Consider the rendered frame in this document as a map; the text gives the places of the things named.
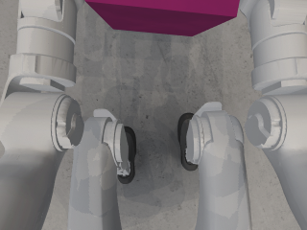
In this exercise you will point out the left robot forearm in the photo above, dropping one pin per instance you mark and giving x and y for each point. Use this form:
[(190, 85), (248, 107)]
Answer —
[(46, 38)]

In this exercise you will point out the robot right foot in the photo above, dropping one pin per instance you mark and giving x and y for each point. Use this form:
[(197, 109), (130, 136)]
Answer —
[(182, 128)]

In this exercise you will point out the right robot forearm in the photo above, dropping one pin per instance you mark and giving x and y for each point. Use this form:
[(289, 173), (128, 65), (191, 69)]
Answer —
[(278, 36)]

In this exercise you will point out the right robot thigh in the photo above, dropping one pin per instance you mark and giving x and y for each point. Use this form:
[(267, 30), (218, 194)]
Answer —
[(224, 196)]

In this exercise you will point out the robot right upper arm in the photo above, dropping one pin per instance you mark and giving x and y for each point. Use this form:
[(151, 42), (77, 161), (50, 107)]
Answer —
[(277, 124)]

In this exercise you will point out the robot left upper arm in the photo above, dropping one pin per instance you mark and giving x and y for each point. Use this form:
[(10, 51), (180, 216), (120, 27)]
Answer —
[(36, 130)]

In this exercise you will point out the carton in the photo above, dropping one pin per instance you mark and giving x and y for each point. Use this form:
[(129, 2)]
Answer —
[(167, 17)]

